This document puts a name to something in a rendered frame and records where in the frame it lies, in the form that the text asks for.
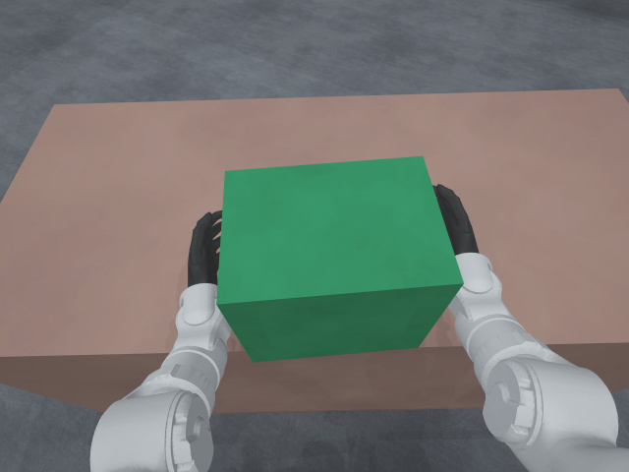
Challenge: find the left robot hand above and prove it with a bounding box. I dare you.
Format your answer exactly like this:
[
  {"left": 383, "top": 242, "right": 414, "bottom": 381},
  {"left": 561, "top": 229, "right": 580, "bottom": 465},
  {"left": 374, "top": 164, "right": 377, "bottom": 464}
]
[{"left": 188, "top": 210, "right": 222, "bottom": 287}]

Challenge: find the left robot forearm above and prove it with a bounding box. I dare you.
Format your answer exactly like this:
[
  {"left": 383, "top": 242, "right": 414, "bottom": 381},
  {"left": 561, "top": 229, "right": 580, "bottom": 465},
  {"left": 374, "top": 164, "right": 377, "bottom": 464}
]
[{"left": 90, "top": 283, "right": 232, "bottom": 472}]

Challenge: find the pedestal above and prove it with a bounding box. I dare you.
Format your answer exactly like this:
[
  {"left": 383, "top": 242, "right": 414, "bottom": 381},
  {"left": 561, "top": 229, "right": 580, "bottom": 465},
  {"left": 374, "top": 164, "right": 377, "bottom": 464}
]
[{"left": 0, "top": 88, "right": 629, "bottom": 414}]

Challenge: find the carton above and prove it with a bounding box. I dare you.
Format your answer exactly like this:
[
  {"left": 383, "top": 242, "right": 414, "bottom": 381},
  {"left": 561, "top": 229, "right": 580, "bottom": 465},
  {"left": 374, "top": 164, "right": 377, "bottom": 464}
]
[{"left": 216, "top": 156, "right": 464, "bottom": 363}]

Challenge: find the left robot upper arm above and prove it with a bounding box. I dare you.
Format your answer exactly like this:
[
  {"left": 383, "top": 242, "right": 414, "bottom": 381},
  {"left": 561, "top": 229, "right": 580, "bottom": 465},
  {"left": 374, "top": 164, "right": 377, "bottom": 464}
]
[{"left": 92, "top": 390, "right": 214, "bottom": 472}]

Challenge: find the right robot upper arm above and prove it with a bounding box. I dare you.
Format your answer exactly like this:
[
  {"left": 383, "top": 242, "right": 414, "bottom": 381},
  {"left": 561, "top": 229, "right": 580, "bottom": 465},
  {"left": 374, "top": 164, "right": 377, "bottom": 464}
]
[{"left": 483, "top": 356, "right": 629, "bottom": 472}]

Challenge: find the right robot hand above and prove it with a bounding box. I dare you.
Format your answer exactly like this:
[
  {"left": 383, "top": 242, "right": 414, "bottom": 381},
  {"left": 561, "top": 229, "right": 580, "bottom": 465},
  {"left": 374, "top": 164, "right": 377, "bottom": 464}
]
[{"left": 432, "top": 184, "right": 479, "bottom": 256}]

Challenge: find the right robot forearm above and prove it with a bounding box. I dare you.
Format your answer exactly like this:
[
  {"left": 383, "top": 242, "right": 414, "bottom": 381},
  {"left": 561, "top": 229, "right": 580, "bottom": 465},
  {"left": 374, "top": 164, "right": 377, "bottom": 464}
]
[{"left": 448, "top": 253, "right": 618, "bottom": 438}]

